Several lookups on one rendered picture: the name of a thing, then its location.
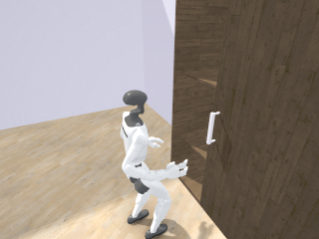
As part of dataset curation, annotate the robot left upper arm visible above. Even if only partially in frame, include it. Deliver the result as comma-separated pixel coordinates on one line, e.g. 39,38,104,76
120,112,130,139

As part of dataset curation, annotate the humanoid robot torso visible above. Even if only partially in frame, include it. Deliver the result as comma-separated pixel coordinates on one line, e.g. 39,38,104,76
122,118,149,184

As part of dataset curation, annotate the robot right hand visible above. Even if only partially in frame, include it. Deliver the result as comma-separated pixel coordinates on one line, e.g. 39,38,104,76
164,159,188,179

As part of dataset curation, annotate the robot right upper arm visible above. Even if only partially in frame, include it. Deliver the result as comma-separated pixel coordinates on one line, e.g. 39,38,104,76
122,127,149,172

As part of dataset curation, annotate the handle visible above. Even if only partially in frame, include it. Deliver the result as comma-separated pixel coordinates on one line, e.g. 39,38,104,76
206,112,220,144

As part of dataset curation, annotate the wardrobe door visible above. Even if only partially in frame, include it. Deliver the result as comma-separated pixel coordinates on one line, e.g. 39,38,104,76
199,0,319,239

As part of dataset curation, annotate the right robot forearm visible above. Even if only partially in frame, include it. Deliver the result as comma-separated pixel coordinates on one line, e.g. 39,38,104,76
124,164,166,182

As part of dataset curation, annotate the robot left hand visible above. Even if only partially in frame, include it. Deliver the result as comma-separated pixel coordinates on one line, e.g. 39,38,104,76
148,136,164,147

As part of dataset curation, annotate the robot left thigh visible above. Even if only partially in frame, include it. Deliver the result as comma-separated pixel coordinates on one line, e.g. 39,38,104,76
142,161,149,193

